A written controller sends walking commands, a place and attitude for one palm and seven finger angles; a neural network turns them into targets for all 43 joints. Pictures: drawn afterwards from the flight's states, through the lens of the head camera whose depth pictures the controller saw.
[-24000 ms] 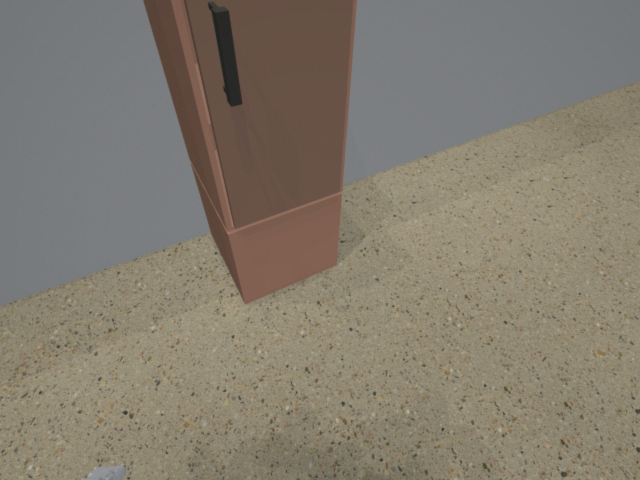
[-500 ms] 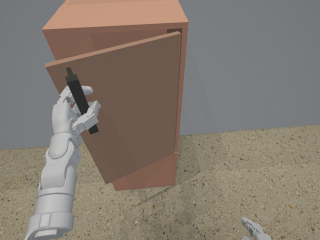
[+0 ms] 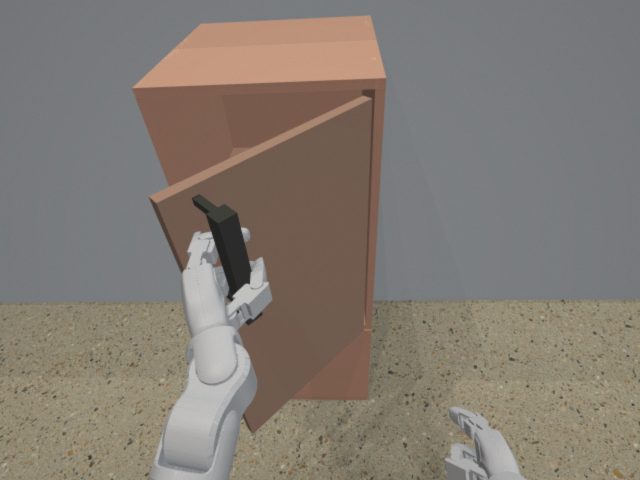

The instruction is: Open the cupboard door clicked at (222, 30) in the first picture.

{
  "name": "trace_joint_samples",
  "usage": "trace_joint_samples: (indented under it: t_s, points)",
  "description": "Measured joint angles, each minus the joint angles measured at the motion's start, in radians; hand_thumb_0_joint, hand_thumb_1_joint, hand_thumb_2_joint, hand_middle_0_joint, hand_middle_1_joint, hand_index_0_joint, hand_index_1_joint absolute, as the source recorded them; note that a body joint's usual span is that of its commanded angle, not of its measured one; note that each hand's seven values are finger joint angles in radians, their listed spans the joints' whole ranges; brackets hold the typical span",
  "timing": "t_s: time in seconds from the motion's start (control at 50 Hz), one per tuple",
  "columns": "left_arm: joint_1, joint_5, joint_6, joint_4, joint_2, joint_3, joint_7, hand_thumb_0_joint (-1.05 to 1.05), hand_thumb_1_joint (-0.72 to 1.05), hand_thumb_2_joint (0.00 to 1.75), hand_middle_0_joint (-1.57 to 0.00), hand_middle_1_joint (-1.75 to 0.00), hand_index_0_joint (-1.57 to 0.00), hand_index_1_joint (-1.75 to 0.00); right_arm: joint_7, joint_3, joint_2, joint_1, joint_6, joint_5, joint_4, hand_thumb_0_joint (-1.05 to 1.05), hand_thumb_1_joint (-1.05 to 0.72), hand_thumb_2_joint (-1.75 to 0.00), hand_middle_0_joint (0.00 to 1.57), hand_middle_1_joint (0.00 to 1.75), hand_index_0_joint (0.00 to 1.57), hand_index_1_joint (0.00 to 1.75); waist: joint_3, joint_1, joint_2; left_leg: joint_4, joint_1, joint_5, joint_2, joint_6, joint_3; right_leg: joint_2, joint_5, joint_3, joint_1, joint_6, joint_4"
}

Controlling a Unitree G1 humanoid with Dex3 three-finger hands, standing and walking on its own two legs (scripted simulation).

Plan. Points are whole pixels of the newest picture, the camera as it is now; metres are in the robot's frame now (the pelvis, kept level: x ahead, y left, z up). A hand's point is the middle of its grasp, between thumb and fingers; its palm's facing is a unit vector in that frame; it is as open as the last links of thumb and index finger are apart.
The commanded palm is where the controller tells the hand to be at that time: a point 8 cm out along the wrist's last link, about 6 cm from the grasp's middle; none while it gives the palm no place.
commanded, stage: open thumb and fingers to let go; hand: left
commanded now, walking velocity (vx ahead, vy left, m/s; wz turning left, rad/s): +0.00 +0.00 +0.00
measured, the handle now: (227, 261) +0.33 +0.14 +0.15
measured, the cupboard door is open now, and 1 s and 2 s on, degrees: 47 46 49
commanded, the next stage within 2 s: slide the hand sideways off the handle in 0.88 s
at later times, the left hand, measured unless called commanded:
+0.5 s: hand (258, 285) +0.29 +0.09 +0.15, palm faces +0.41 -0.91 +0.00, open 11.1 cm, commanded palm +0.25 +0.13 +0.15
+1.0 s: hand (256, 285) +0.29 +0.09 +0.15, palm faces +0.35 -0.94 +0.00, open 15.1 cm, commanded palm +0.25 +0.13 +0.15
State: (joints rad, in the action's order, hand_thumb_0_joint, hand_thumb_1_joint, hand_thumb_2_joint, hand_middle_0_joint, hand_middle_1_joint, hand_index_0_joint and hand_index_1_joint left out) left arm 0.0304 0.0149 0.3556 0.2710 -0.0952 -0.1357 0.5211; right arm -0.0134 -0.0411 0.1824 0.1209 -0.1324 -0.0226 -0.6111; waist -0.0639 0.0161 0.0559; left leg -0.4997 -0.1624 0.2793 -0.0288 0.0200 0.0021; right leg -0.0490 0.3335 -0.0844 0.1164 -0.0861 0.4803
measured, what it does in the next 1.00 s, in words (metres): shifts its weight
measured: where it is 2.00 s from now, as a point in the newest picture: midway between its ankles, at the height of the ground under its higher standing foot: outside the picture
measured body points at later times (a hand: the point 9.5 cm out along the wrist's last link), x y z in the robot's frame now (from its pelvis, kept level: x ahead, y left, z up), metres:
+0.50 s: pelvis -0.03 +0.00 +0.00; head -0.06 -0.03 +0.45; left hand +0.27 +0.14 +0.15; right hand +0.18 -0.20 -0.09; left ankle -0.02 +0.15 -0.74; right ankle -0.04 -0.05 -0.74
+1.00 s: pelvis -0.05 +0.05 +0.00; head -0.08 +0.04 +0.45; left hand +0.27 +0.14 +0.15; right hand +0.13 -0.14 -0.10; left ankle -0.02 +0.15 -0.74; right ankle -0.04 -0.05 -0.74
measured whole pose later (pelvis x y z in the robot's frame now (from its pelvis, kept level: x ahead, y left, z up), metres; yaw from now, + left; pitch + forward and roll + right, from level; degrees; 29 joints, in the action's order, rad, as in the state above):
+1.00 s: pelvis -0.05 +0.05 +0.00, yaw +0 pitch -4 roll -1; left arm -0.30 -0.03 0.28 -0.12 -0.16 -0.22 0.66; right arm -0.01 -0.03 0.15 0.11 -0.08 -0.03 -0.72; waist -0.01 0.03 0.04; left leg -0.55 -0.22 0.26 0.01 -0.02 -0.01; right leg -0.01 0.27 -0.08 0.17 -0.03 0.51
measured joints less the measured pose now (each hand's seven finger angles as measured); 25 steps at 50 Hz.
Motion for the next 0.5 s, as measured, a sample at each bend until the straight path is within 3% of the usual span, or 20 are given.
trace_joint_samples:
  t_s: [0.1,0.26,0.38,0.5]
  points:
    - [-0.022,-0.026,-0.025,-0.022,-0.014,-0.037,0.04,0.03,0.67,0.74,-0.32,-1.32,-0.32,-1.33,0.006,0.016,0.021,0.023,0.022,-0.003,-0.047,0.02,-0.91,-0.9,0.2,0.3,0.2,0.3,0.022,-0.001,0.007,-0.016,-0.015,0.002,0.003,-0.004,-0.027,-0.001,0.006,-0.019,0.008,-0.006,0.015]
    - [-0.127,-0.004,-0.061,-0.152,0.008,0.007,0.031,0.02,0.57,0.74,-0.36,-1.32,-0.34,-1.32,0.034,0.021,0.018,0.02,0.044,-0.002,-0.084,0.02,-0.91,-0.9,0.2,0.3,0.19,0.3,0.037,0.005,0.007,0.0,-0.015,-0.018,0.004,-0.011,-0.047,-0.003,-0.011,-0.033,0.007,-0.013,0.004]
    - [-0.136,0.014,-0.082,-0.182,0.004,0.024,0.014,0.01,0.31,0.64,-0.35,-1.29,-0.34,-1.29,0.037,0.017,0.007,0.008,0.057,-0.002,-0.063,0.02,-0.91,-0.9,0.2,0.3,0.19,0.3,0.032,0.005,0.008,0.016,-0.005,-0.029,0.004,-0.008,-0.046,-0.004,-0.025,-0.026,0.003,-0.011,-0.006]
    - [-0.167,0.004,-0.088,-0.224,0.001,0.015,0.023,0.01,-0.06,0.48,-0.33,-1.25,-0.33,-1.25,0.039,0.015,0.004,-0.015,0.063,0.0,-0.06,0.02,-0.91,-0.9,0.2,0.3,0.19,0.3,0.036,0.008,0.01,0.013,-0.004,-0.025,0.003,-0.002,-0.051,-0.005,-0.037,-0.031,-0.003,-0.005,-0.013]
